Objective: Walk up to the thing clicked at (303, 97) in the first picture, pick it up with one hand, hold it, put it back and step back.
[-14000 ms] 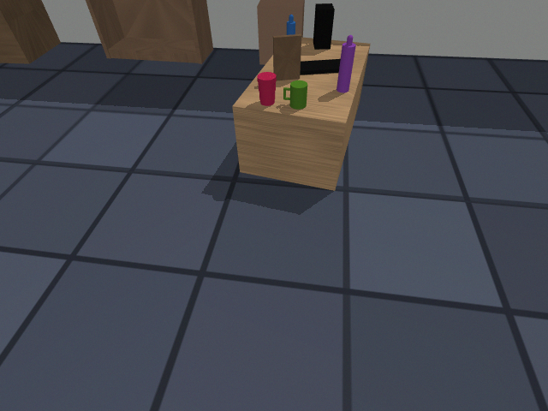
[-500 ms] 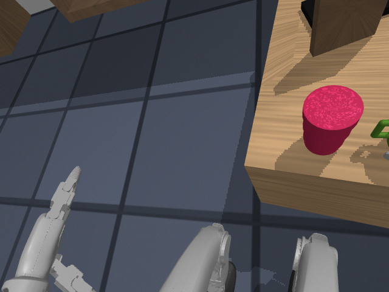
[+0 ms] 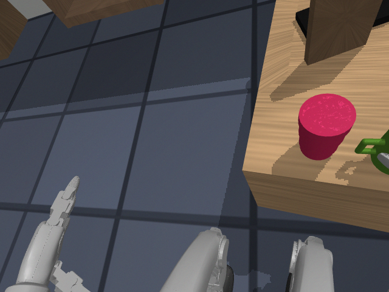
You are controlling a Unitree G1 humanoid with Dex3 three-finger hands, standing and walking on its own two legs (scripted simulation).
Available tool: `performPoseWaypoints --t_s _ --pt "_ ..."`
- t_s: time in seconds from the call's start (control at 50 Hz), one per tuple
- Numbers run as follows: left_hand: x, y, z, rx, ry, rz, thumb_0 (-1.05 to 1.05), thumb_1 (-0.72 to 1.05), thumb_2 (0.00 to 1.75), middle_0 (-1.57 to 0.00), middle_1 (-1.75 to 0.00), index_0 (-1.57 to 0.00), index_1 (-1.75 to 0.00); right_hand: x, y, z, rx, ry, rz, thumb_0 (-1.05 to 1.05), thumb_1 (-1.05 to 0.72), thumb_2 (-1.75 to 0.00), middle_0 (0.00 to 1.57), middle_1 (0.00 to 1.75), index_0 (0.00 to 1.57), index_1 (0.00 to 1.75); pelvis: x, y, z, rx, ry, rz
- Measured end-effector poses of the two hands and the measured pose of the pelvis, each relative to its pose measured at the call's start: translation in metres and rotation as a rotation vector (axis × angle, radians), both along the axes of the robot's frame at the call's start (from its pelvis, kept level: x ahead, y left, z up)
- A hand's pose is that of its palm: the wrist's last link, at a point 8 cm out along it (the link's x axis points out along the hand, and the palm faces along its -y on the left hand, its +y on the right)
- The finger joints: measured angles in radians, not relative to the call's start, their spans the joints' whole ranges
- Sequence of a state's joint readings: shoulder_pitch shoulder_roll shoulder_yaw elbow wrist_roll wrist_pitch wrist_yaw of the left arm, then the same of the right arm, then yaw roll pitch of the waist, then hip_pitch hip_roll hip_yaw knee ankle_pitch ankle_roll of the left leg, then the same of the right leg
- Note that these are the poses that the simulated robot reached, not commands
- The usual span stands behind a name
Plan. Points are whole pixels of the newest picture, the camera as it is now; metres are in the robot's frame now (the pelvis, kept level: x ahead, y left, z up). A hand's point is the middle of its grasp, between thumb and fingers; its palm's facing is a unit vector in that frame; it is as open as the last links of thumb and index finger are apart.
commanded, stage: settle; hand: right
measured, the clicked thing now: out of the picture +0.46 -0.27 -0.08
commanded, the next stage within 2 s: lift in 0.70 s
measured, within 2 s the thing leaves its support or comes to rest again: leaves its support in 0.08 s
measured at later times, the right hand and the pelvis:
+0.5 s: hand out of the picture +0.45 -0.30 +0.00, palm faces +0.38 +0.92 +0.00, open 11.2 cm; pelvis +0.01 +0.00 +0.04, yaw -1 degrees
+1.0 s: hand out of the picture +0.45 -0.30 +0.03, palm faces +0.38 +0.93 +0.01, open 11.2 cm; pelvis +0.02 -0.01 +0.06, yaw -2 degrees
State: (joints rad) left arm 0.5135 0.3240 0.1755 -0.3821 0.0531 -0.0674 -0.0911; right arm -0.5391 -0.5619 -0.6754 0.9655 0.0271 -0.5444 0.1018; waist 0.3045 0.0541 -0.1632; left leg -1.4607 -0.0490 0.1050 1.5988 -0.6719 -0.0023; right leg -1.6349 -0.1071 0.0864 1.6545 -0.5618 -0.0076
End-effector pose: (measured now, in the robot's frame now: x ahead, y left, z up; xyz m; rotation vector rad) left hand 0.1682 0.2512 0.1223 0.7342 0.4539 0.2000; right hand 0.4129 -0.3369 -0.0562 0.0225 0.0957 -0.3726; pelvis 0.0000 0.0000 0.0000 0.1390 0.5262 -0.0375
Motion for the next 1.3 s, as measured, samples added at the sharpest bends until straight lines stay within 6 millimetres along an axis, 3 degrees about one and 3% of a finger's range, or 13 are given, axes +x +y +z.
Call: performPoseWaypoints --t_s 0.18,0.4,0.8,0.94,1.06,1.3 --pt "0.002 0.002 0.003 -0.037 0.019 0.028 -0.01 -0.53 0.06 -0.06 -0.06 -0.06 -0.06 -0.011 0.010 0.016 0.013 0.023 -0.006 -0.03 0.59 -0.99 0.62 1.00 0.73 1.07 0.003 0.001 0.021 -0.002 -0.028 -0.006" --pt "0.004 0.000 0.008 -0.068 0.023 0.027 -0.01 -0.53 0.06 -0.06 -0.05 -0.06 -0.05 -0.004 0.000 0.050 -0.002 -0.001 -0.031 -0.03 0.60 -1.00 0.62 1.01 0.73 1.08 0.005 -0.003 0.038 -0.003 -0.048 -0.013" --pt "0.010 -0.006 0.002 -0.099 0.079 0.049 -0.01 -0.53 0.05 -0.06 -0.05 -0.06 -0.05 0.001 -0.004 0.067 0.004 -0.001 -0.018 -0.03 0.59 -1.00 0.60 1.03 0.71 1.10 0.013 -0.006 0.053 -0.004 -0.052 -0.020" --pt "0.015 -0.010 0.010 -0.111 0.067 0.036 -0.01 -0.52 0.05 -0.06 -0.06 -0.06 -0.05 0.003 -0.004 0.080 -0.005 -0.001 -0.010 -0.03 0.59 -1.00 0.60 1.03 0.71 1.10 0.016 -0.008 0.060 -0.007 -0.064 -0.023" --pt "0.015 -0.006 0.021 -0.112 0.055 0.046 -0.01 -0.51 0.04 -0.06 -0.06 -0.06 -0.05 -0.003 -0.001 0.092 0.007 -0.007 -0.015 -0.03 0.59 -1.00 0.60 1.03 0.71 1.09 0.019 -0.010 0.070 -0.011 -0.080 -0.026" --pt "0.017 -0.016 0.017 -0.226 0.077 0.041 -0.01 -0.51 0.04 -0.06 -0.06 -0.06 -0.05 -0.028 0.014 0.132 -0.016 -0.025 -0.001 -0.03 0.59 -1.01 0.60 1.02 0.71 1.09 0.025 -0.012 0.092 -0.034 -0.135 -0.034"
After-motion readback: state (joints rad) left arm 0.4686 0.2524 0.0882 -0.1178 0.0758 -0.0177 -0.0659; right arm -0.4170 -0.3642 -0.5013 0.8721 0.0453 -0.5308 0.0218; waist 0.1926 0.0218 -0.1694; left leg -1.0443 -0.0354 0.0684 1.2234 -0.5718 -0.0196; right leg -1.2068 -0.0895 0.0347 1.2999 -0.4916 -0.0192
